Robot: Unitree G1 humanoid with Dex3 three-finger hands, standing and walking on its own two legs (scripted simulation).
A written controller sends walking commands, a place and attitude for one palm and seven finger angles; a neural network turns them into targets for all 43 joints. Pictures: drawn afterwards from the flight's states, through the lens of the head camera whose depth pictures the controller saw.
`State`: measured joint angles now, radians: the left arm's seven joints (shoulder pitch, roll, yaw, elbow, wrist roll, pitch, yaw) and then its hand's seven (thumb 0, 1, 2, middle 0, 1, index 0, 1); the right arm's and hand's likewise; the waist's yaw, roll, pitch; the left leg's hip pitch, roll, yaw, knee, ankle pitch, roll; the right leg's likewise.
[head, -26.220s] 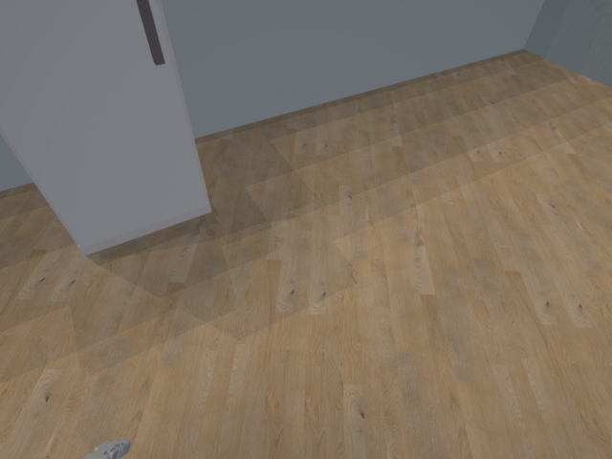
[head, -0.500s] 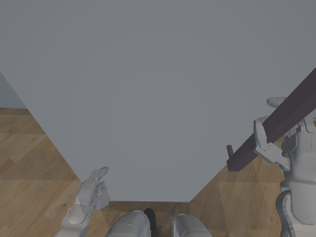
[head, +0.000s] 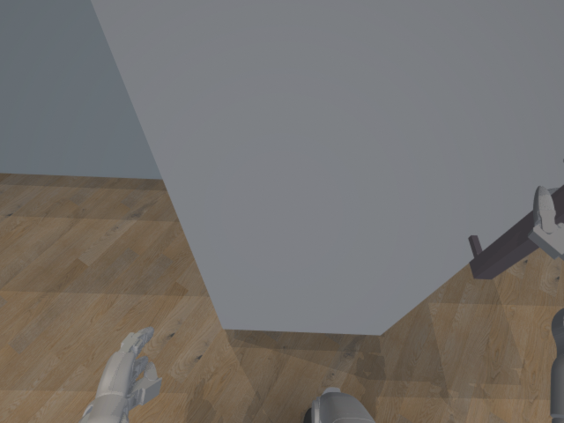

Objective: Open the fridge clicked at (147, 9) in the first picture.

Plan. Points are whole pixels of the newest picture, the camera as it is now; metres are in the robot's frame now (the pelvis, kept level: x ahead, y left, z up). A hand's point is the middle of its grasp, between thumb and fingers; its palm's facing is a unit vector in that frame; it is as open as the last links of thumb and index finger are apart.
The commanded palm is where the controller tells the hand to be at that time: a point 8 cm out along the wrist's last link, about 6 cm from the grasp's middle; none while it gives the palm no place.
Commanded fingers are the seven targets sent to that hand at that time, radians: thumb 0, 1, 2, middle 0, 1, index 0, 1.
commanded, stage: walk backward, drawing the door open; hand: right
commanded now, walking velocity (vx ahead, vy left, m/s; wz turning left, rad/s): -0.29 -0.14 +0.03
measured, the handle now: out of the picture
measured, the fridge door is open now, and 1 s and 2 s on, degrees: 1 26 62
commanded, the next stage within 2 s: none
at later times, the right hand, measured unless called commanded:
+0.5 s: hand (557, 257) +0.29 -0.25 +0.16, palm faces +0.47 +0.84 -0.28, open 7.0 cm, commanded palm +0.24 -0.29 +0.15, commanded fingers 0.00 -0.90 -0.90 0.45 1.40 0.45 1.40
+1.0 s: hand out of the picture +0.13 -0.20 +0.16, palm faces +0.16 +0.98 -0.12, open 7.2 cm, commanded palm +0.09 -0.26 +0.15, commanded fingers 0.00 -0.90 -0.90 0.45 1.40 0.45 1.40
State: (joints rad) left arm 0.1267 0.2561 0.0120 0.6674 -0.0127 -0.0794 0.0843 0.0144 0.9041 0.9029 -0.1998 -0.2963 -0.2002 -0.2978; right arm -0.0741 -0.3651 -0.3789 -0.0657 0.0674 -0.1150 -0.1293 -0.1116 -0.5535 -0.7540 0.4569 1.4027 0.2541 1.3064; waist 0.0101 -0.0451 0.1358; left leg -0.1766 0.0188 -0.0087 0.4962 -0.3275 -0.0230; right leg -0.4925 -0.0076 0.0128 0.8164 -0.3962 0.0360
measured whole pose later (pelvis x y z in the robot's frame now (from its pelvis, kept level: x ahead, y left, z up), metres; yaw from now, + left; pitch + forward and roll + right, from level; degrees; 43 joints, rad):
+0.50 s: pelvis -0.08 +0.02 +0.00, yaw +4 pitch +0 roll -1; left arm 0.17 0.26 -0.02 0.66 -0.01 -0.04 0.07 0.01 0.90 0.90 -0.20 -0.30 -0.20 -0.30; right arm -0.18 -0.42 -0.44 0.18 0.09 -0.05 -0.15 -0.09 -0.60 -0.72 0.44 1.39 0.22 1.32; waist 0.02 -0.04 0.10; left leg -0.26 0.00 0.04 0.53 -0.28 0.05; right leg -0.51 0.05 0.00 0.88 -0.41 0.03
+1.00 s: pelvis -0.19 -0.05 +0.01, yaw -3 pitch -2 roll +2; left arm 0.18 0.15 -0.03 0.61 0.01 -0.08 0.03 0.01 0.91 0.90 -0.20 -0.30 -0.20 -0.30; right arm -0.07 -0.21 -0.06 -0.17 0.03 -0.09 -0.12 -0.01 -0.57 -0.68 0.45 1.40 0.25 1.35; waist 0.05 0.00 0.10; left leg -0.38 -0.04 0.06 0.81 -0.43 -0.04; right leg -0.24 -0.03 0.03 0.46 -0.19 0.01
